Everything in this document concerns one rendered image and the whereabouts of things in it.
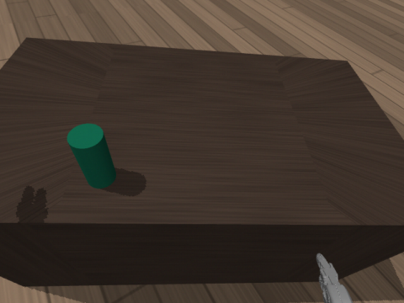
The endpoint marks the can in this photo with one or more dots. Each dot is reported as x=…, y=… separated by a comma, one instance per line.
x=88, y=144

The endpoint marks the right robot hand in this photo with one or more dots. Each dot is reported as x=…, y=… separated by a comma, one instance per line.
x=333, y=291

